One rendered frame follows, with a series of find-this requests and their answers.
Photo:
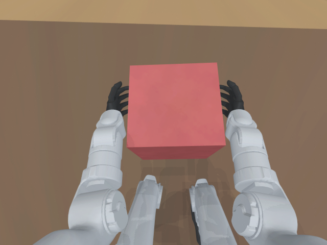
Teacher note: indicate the robot left thigh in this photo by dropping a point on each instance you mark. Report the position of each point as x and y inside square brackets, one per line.
[141, 217]

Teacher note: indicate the left robot hand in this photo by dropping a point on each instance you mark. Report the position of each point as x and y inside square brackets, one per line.
[114, 99]

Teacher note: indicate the right robot hand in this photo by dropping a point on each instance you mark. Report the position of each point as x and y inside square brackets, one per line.
[234, 98]

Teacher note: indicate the left robot forearm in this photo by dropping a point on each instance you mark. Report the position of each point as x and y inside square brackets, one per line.
[104, 160]

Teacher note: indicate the carton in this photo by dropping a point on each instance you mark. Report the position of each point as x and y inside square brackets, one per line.
[175, 111]

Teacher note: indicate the right robot foot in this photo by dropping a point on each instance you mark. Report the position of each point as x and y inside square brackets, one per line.
[196, 228]

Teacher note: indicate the right robot upper arm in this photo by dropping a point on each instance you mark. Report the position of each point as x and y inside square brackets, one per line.
[265, 219]

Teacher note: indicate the left robot upper arm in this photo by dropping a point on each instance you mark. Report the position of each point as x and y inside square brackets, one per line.
[95, 218]

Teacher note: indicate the right robot forearm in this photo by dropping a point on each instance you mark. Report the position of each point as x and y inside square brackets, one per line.
[249, 155]

